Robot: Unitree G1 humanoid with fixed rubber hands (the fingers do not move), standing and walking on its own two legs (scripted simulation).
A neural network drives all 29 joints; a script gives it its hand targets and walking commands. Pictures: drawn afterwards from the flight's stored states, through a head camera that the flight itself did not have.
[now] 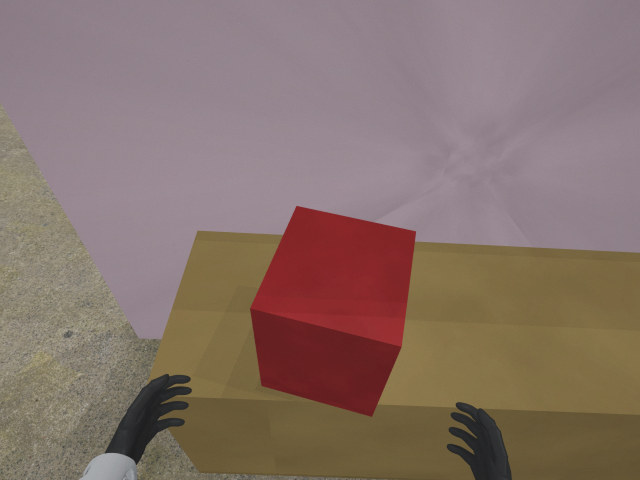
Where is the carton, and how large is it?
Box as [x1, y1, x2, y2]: [250, 206, 415, 416]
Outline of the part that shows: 296,206 250,307 261,385 371,416 401,346 415,231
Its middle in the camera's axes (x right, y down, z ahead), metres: +0.02 +0.12 +0.66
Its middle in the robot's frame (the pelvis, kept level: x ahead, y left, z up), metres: +0.40 -0.01 -0.09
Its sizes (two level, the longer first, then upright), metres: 0.210 0.200 0.250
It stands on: a pedestal, 0.55 m high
